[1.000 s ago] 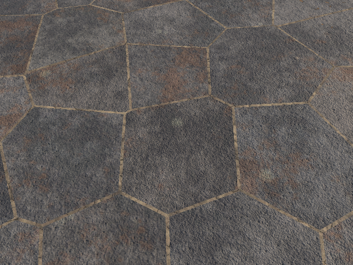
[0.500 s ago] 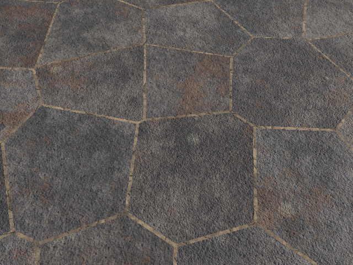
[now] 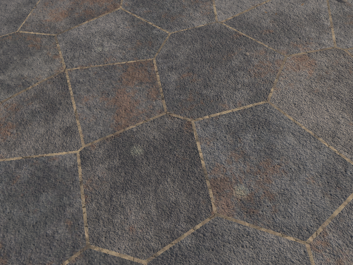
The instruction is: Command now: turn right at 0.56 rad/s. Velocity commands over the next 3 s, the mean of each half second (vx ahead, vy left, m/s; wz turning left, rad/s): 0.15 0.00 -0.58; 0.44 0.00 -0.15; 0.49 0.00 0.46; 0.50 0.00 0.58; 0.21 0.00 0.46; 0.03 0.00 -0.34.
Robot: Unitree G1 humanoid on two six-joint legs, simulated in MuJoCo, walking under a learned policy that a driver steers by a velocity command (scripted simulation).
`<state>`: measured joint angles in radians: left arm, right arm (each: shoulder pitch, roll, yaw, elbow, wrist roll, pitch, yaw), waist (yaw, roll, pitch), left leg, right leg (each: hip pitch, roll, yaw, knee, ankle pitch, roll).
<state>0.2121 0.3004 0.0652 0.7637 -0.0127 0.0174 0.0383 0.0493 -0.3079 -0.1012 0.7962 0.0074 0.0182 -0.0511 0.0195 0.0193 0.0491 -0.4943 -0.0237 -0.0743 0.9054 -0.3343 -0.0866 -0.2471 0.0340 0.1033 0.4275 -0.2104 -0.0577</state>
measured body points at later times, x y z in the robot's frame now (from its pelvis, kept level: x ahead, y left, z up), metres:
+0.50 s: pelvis +0.06 +0.02 +0.00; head +0.09 +0.02 +0.45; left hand +0.30 +0.24 -0.10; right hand +0.03 -0.28 -0.11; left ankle +0.04 +0.16 -0.75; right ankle +0.07 -0.15 -0.69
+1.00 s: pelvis +0.24 -0.14 +0.00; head +0.26 -0.16 +0.45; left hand +0.39 +0.10 -0.11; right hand +0.30 -0.44 -0.12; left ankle +0.47 -0.05 -0.68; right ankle +0.13 -0.18 -0.75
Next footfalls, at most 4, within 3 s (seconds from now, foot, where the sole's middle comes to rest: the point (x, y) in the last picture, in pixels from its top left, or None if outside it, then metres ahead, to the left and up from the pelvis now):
0.22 left None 0.08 0.15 -0.79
0.66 right None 0.17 -0.20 -0.79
1.20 left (238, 231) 0.57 -0.13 -0.79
1.64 right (291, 174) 0.81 -0.38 -0.79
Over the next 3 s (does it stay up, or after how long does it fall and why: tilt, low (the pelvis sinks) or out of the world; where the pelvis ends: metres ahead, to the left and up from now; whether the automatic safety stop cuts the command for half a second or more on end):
stays up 1.04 -0.18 -0.01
